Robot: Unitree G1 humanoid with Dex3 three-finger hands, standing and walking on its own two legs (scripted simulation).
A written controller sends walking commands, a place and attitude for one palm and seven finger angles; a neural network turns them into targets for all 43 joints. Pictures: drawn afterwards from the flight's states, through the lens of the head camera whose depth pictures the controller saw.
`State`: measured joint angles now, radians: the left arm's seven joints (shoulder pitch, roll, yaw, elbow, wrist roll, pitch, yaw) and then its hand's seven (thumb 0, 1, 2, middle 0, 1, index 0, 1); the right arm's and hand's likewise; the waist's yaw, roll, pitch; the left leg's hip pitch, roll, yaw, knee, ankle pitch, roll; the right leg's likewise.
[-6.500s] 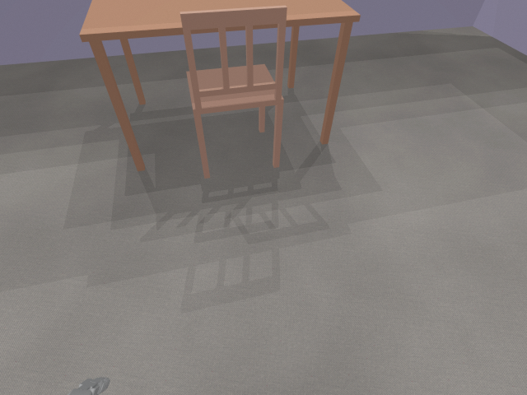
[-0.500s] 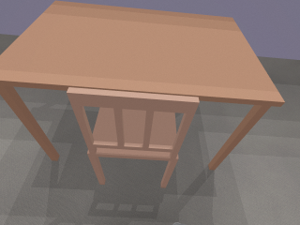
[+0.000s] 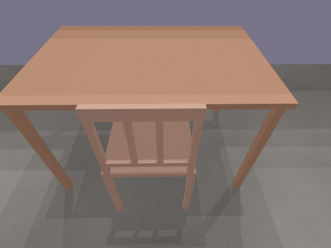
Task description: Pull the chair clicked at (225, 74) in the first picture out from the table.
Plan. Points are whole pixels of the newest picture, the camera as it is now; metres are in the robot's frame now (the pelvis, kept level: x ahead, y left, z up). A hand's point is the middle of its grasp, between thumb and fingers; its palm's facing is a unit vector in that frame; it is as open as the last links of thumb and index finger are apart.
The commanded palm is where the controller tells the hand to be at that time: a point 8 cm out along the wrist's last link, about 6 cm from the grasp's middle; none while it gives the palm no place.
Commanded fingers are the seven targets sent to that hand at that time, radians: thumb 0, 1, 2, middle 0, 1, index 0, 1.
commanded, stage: come to a stop and stand still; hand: left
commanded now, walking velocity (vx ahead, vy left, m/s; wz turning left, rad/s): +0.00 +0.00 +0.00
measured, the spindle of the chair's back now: (131, 142) +0.51 +0.16 -0.12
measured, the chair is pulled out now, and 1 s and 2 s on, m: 0.00 0.00 0.00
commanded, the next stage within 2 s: look again from close up in 0.34 s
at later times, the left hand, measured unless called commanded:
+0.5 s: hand out of the picture -0.03 +0.12 -0.18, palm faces +0.02 -0.99 -0.16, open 7.4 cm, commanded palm none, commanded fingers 0.00 0.90 0.90 -0.20 -0.30 -0.20 -0.30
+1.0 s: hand out of the picture +0.07 +0.19 -0.19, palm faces +0.00 -0.98 -0.20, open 7.4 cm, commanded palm none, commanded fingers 0.00 0.90 0.90 -0.20 -0.30 -0.20 -0.30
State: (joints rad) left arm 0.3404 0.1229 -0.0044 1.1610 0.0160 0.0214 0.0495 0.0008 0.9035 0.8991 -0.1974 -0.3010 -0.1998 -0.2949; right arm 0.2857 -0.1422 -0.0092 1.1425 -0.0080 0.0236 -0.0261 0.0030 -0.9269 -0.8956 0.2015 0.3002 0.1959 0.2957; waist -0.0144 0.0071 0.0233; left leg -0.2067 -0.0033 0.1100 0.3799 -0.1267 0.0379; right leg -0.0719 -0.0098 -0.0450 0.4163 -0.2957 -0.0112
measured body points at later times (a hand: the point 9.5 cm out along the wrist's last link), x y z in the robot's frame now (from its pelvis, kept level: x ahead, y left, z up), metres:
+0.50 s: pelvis +0.02 -0.02 +0.00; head +0.04 -0.02 +0.44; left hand -0.03 +0.18 -0.16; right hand -0.02 -0.21 -0.17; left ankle +0.05 +0.10 -0.74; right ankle -0.04 -0.11 -0.74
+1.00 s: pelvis +0.04 +0.01 -0.01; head +0.06 +0.02 +0.44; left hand +0.07 +0.24 -0.17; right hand +0.09 -0.22 -0.16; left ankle +0.05 +0.10 -0.74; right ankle -0.04 -0.11 -0.74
